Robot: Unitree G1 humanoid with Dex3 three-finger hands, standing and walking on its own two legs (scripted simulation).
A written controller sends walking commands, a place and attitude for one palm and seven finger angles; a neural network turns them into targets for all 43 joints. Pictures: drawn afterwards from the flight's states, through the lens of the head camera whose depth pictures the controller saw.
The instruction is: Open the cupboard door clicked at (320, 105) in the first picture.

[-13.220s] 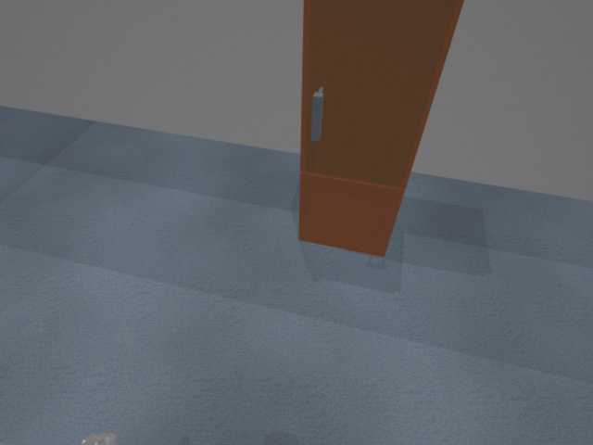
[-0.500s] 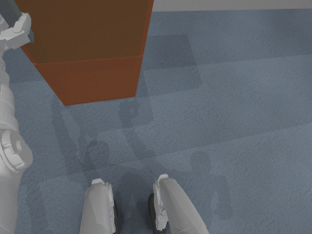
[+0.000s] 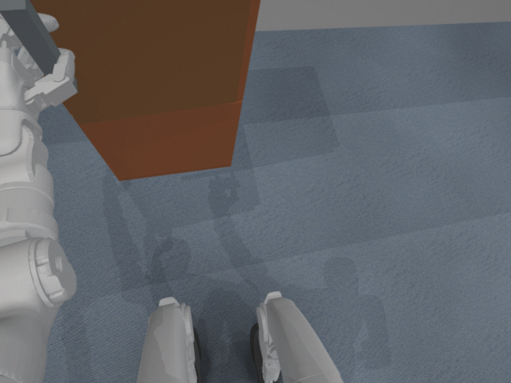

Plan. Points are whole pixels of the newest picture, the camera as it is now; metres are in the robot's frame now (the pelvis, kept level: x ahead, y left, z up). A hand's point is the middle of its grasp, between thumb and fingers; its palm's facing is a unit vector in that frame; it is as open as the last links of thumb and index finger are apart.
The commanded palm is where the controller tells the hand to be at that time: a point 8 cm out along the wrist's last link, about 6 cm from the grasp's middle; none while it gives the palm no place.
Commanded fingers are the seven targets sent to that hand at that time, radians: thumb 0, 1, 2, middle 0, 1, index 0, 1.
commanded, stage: pull the door open along its arc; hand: left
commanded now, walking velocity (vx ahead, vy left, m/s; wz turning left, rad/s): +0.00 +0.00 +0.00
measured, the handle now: (43, 39) +0.60 +0.25 +0.05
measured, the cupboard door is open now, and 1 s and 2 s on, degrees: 4 52 52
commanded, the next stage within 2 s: open thumb and fingers to let go in 0.76 s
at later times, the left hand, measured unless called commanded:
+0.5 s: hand (137, 149) +0.43 +0.13 +0.05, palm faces +0.54 -0.84 +0.01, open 6.5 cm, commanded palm +0.36 +0.13 +0.04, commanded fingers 0.00 0.90 0.90 -0.40 -1.35 -0.40 -1.35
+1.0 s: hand (209, 186) +0.38 +0.04 +0.05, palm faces +0.49 -0.87 -0.04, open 6.6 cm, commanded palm +0.32 +0.08 +0.04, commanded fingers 0.00 0.34 0.66 -0.36 -1.29 -0.36 -1.29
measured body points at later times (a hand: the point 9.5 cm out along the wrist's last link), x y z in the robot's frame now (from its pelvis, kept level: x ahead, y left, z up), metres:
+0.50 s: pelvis +0.02 -0.01 +0.03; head +0.14 +0.01 +0.46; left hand +0.40 +0.17 +0.05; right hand +0.15 -0.24 -0.10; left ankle +0.04 +0.10 -0.59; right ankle +0.02 -0.12 -0.59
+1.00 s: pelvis +0.01 -0.06 +0.03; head +0.12 -0.06 +0.46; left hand +0.35 +0.08 +0.05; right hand +0.20 -0.25 -0.10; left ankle +0.04 +0.10 -0.59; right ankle +0.02 -0.12 -0.59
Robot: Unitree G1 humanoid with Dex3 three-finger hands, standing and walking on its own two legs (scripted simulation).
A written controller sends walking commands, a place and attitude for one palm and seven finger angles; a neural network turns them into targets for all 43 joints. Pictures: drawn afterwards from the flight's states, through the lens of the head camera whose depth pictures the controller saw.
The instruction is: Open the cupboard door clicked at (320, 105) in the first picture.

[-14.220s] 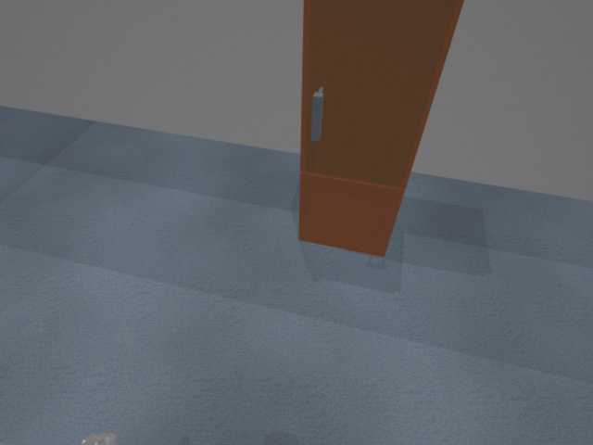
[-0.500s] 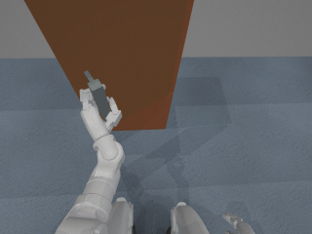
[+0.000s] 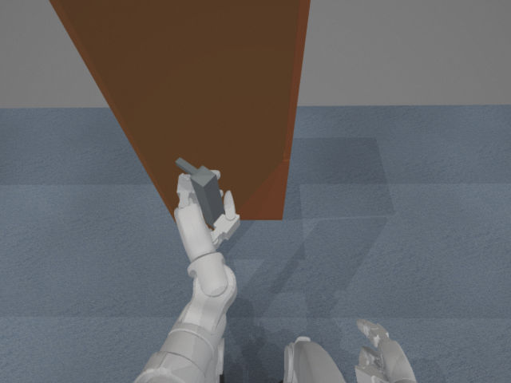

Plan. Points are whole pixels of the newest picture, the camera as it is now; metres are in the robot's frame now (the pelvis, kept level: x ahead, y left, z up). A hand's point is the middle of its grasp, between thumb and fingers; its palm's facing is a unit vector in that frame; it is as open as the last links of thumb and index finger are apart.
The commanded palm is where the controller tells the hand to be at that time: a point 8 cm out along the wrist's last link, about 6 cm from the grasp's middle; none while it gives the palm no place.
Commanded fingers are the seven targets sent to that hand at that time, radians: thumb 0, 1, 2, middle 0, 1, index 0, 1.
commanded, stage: open thumb and fingers to let go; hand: left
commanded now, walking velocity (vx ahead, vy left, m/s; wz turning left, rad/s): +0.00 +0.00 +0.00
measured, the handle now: (200, 194) +0.41 +0.09 +0.03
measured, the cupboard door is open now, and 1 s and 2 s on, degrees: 52 52 54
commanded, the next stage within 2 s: slide the hand sideways off the handle in 0.68 s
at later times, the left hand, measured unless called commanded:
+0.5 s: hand (222, 210) +0.38 +0.06 +0.02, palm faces +0.37 -0.93 -0.01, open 13.6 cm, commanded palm +0.34 +0.09 +0.01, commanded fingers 0.00 -0.50 0.30 -0.21 -0.65 -0.21 -0.65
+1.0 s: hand (219, 229) +0.35 +0.06 +0.01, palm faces -0.13 -0.99 -0.06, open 16.0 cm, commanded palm +0.33 +0.09 +0.01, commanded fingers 0.00 -0.50 0.30 -0.15 -0.30 -0.15 -0.30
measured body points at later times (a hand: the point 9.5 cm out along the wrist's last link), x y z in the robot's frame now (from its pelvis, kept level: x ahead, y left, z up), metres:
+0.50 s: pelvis +0.00 +0.01 +0.00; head +0.10 +0.00 +0.44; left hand +0.35 +0.11 +0.02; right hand +0.11 -0.22 -0.14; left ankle +0.05 +0.15 -0.61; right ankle +0.00 -0.07 -0.61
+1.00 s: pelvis -0.02 +0.05 -0.01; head +0.09 +0.05 +0.43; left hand +0.35 +0.12 +0.02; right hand +0.10 -0.19 -0.14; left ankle +0.05 +0.15 -0.61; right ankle +0.00 -0.07 -0.61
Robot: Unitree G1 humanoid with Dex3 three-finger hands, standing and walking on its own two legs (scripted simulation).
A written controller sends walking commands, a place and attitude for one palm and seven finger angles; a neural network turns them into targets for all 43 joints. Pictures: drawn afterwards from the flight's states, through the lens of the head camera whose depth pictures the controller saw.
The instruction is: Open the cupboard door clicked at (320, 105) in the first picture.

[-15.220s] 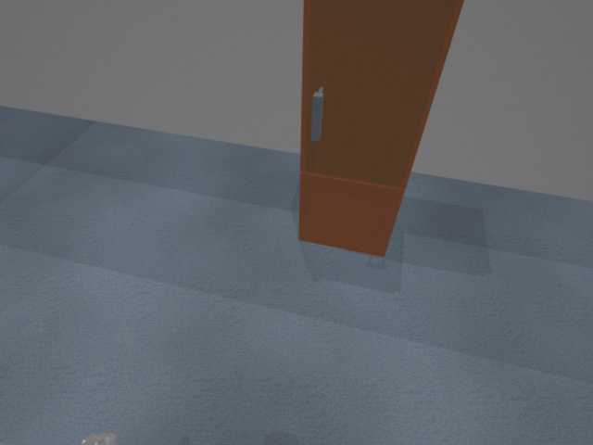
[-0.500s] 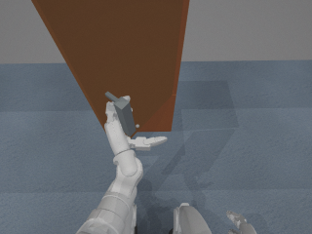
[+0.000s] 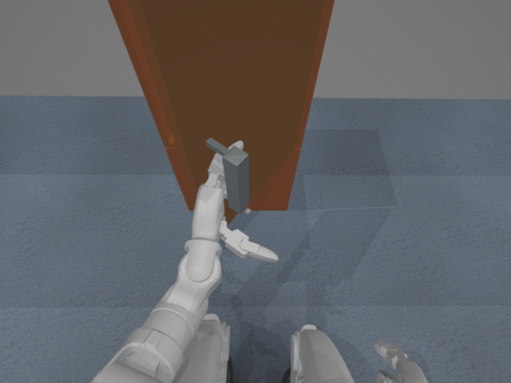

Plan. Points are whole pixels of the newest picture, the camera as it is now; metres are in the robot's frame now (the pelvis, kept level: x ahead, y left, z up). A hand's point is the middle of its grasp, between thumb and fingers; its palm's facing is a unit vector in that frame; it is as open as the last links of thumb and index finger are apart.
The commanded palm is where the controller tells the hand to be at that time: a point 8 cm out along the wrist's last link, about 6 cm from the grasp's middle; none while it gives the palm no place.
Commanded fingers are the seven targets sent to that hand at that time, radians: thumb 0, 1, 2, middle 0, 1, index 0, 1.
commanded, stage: slide the hand sideways off the handle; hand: left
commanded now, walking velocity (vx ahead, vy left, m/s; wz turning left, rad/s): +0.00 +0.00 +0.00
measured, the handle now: (227, 176) +0.43 +0.06 +0.04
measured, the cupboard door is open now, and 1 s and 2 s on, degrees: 52 54 54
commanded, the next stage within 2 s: draw the hand back to the body in 0.98 s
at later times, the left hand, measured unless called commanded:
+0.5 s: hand (237, 238) +0.32 +0.04 +0.03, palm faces -0.04 -1.00 +0.00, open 16.3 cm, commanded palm +0.30 +0.09 +0.02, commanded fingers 0.00 -0.50 0.30 -0.15 -0.30 -0.15 -0.30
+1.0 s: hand (209, 274) +0.27 +0.07 +0.02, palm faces -0.01 -1.00 -0.01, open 16.3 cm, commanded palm +0.25 +0.13 +0.02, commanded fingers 0.00 -0.50 0.30 -0.15 -0.30 -0.15 -0.30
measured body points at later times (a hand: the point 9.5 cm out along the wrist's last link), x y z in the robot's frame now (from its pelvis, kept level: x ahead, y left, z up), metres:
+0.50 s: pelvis +0.02 +0.00 +0.01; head +0.12 -0.01 +0.44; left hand +0.32 +0.09 +0.03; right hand +0.18 -0.23 -0.11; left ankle +0.06 +0.11 -0.60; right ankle +0.02 -0.11 -0.60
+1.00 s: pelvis +0.02 -0.03 +0.00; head +0.12 -0.04 +0.43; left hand +0.27 +0.13 +0.03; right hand +0.22 -0.25 -0.11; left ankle +0.06 +0.11 -0.60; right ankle +0.02 -0.11 -0.60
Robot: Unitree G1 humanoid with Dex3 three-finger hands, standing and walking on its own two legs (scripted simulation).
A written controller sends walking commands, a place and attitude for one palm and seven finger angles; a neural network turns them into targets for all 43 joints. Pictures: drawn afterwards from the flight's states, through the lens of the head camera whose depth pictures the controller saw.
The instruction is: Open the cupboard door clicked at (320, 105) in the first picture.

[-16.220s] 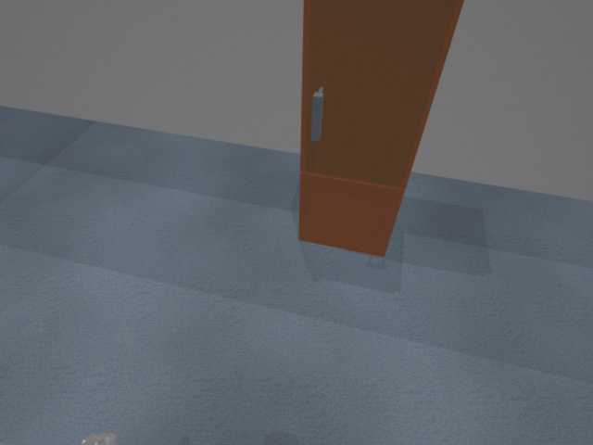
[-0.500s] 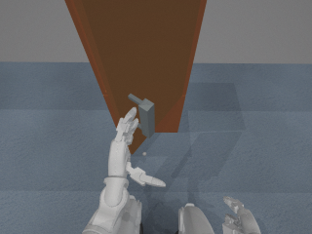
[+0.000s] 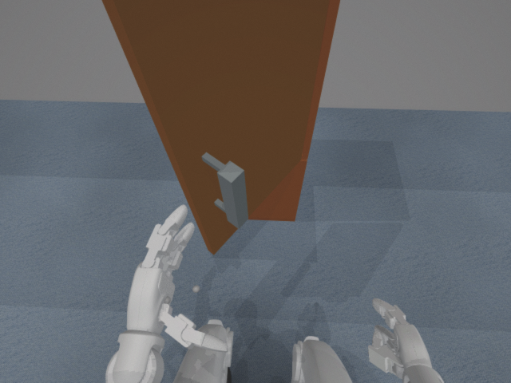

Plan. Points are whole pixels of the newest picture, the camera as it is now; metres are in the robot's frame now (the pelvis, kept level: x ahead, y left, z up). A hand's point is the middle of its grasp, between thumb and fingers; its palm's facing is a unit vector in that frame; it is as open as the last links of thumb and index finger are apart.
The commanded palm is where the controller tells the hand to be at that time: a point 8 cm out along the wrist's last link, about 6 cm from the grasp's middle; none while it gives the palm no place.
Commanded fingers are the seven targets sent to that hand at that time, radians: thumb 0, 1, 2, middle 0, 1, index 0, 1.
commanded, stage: draw the hand back to the body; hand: left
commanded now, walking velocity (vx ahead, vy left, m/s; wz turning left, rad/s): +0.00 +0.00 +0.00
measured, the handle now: (224, 191) +0.40 +0.08 +0.04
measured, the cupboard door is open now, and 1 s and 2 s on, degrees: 54 54 54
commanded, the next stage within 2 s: step back with the hand held close in 1.66 s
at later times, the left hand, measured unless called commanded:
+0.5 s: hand (135, 288) +0.22 +0.15 +0.12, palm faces -0.01 -1.00 -0.04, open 16.3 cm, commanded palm +0.20 +0.21 +0.13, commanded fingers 0.00 -0.43 0.33 -0.15 -0.30 -0.15 -0.30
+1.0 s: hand out of the picture +0.23 +0.24 +0.22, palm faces +0.27 -0.89 -0.37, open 12.4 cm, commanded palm +0.19 +0.29 +0.25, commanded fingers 0.00 0.44 0.70 -0.18 -0.30 -0.18 -0.30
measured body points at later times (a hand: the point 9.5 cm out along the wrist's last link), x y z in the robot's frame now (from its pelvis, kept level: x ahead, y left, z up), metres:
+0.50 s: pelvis +0.01 +0.01 +0.05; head +0.06 +0.01 +0.50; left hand +0.22 +0.20 +0.13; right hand +0.18 -0.21 -0.03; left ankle +0.04 +0.14 -0.60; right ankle +0.00 -0.08 -0.60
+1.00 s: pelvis +0.04 +0.03 +0.12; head +0.02 +0.01 +0.57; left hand +0.21 +0.29 +0.24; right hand +0.22 -0.18 +0.05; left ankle +0.04 +0.14 -0.60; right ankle +0.00 -0.08 -0.60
